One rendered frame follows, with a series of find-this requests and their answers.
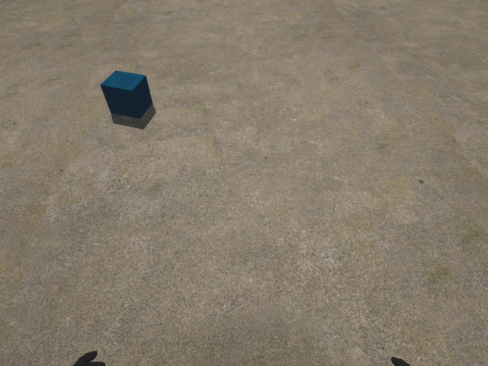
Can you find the carton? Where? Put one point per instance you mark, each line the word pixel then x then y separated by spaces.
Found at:
pixel 127 94

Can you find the left robot hand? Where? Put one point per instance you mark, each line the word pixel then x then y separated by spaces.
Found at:
pixel 86 358

